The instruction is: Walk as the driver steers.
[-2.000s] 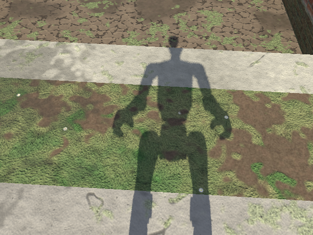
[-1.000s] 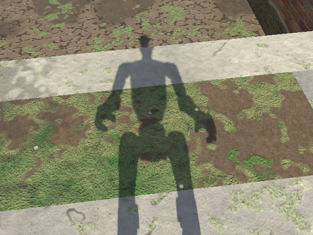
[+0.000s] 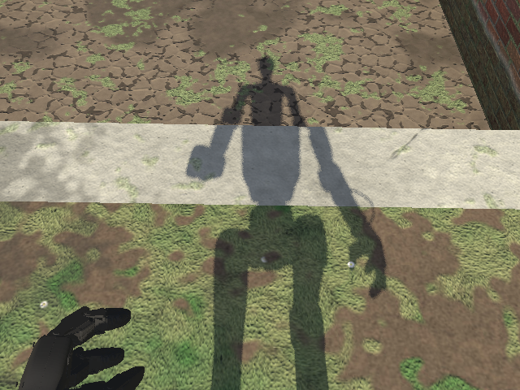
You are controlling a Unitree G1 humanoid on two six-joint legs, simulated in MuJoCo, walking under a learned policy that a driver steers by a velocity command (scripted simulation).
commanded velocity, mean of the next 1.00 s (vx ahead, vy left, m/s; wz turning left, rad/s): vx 0.50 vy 0.00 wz -0.08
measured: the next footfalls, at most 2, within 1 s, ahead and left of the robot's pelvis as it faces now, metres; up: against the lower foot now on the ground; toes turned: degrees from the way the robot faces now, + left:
left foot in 0.46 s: +0.39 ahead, +0.19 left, +0.00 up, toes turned +8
right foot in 0.98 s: +0.67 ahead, -0.08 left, +0.00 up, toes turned -12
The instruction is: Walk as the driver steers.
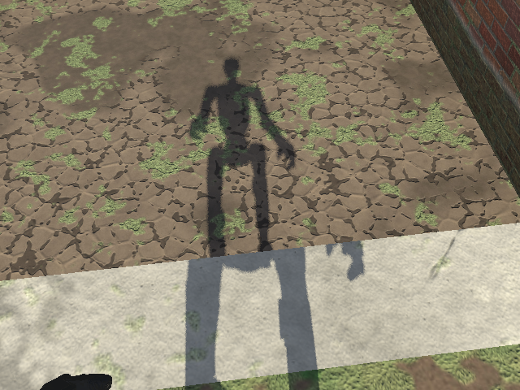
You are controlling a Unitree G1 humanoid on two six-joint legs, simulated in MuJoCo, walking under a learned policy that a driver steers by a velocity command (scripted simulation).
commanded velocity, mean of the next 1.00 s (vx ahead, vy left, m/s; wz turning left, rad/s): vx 0.50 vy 0.00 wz -0.02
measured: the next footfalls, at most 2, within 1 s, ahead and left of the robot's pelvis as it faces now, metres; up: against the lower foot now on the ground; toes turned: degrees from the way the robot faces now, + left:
left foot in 0.44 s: +0.45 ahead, +0.07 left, +0.00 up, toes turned -15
right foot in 0.86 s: +0.54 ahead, -0.18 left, +0.00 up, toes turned +2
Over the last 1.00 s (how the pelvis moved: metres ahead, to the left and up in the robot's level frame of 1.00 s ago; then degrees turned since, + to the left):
0.53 0.03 -0.01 -10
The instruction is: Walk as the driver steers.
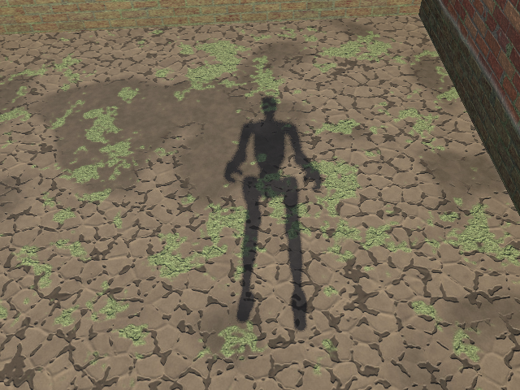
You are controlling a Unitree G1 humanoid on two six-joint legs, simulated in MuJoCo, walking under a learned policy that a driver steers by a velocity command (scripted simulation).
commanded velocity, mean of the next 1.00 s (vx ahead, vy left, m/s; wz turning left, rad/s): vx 0.50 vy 0.00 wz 0.15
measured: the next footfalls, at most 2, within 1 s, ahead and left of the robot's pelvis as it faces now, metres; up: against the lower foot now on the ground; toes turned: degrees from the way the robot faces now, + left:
left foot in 0.30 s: +0.18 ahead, +0.16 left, +0.00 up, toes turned +11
right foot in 0.66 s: +0.23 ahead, -0.04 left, +0.00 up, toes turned -2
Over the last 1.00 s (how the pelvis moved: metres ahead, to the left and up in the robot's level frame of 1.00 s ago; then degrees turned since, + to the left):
0.46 -0.07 0.02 3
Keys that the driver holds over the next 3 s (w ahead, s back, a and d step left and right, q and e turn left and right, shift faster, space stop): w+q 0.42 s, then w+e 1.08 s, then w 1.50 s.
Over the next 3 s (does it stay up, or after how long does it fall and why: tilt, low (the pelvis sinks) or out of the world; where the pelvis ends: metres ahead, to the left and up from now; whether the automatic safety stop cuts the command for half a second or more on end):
stays up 0.17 0.12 -0.01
